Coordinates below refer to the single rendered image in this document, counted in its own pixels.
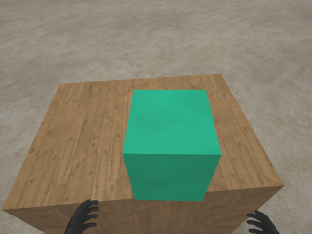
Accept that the carton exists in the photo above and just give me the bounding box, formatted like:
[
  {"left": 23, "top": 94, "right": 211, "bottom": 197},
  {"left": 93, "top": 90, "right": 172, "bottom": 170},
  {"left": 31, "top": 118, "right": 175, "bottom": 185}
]
[{"left": 122, "top": 90, "right": 222, "bottom": 202}]

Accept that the pedestal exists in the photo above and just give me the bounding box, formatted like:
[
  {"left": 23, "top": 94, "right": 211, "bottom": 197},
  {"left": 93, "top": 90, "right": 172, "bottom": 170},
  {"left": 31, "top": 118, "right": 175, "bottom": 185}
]
[{"left": 2, "top": 73, "right": 285, "bottom": 234}]

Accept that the left robot hand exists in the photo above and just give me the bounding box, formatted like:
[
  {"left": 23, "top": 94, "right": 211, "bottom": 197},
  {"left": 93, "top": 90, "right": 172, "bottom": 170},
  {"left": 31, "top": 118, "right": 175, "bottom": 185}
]
[{"left": 64, "top": 199, "right": 99, "bottom": 234}]

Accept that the right robot hand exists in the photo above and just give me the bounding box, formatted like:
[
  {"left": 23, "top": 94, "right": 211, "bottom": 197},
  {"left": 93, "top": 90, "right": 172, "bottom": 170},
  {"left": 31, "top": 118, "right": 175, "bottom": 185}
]
[{"left": 246, "top": 210, "right": 280, "bottom": 234}]

